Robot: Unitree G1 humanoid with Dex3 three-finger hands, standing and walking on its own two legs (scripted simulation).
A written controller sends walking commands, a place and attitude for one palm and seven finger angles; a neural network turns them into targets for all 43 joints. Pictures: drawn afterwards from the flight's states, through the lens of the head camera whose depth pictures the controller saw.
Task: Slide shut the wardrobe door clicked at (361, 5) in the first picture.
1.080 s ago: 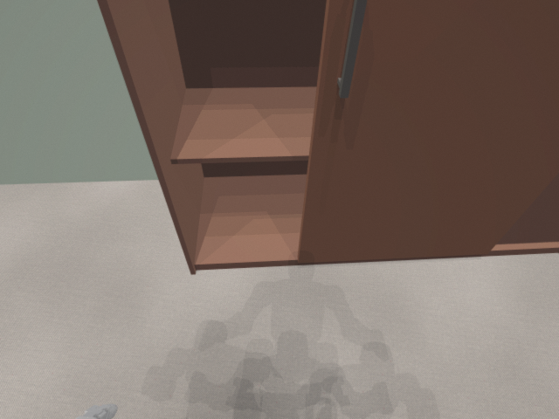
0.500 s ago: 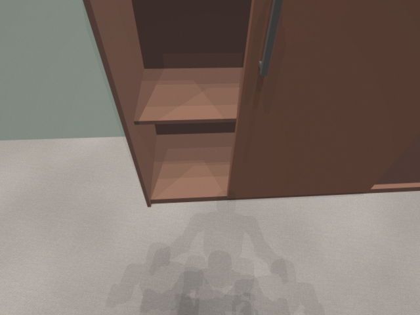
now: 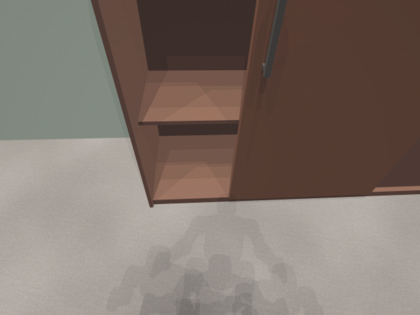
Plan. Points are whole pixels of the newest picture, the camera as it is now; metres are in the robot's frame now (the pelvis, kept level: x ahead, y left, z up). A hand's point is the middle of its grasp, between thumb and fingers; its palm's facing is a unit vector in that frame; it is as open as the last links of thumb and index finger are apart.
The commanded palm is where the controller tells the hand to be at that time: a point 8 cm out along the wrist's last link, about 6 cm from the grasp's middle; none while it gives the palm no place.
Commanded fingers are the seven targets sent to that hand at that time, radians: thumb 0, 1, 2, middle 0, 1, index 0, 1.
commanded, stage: look at it before walking up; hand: right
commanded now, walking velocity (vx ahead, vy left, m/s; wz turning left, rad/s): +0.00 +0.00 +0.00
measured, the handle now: (273, 30) +0.80 -0.12 +0.19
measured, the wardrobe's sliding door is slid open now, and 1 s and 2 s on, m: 0.42 0.42 0.42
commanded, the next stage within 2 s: turn to face it in 0.46 s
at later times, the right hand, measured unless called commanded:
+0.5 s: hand out of the picture +0.07 -0.24 -0.16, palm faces -0.02 +0.95 -0.33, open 7.4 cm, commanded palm none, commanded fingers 0.00 -0.90 -0.90 0.20 0.30 0.20 0.30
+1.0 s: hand out of the picture +0.05 -0.21 -0.18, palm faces -0.01 +0.98 -0.19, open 7.4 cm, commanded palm none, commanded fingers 0.00 -0.90 -0.90 0.20 0.30 0.20 0.30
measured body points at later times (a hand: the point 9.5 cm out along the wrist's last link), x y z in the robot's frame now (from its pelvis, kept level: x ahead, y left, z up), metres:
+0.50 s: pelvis +0.00 +0.00 +0.00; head +0.01 +0.00 +0.45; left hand +0.07 +0.29 -0.14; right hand +0.07 -0.29 -0.13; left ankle +0.01 +0.11 -0.75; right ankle +0.00 -0.13 -0.75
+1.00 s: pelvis +0.03 -0.02 -0.01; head +0.02 -0.02 +0.44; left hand +0.02 +0.24 -0.16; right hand +0.05 -0.26 -0.17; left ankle +0.01 +0.11 -0.75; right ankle +0.00 -0.13 -0.74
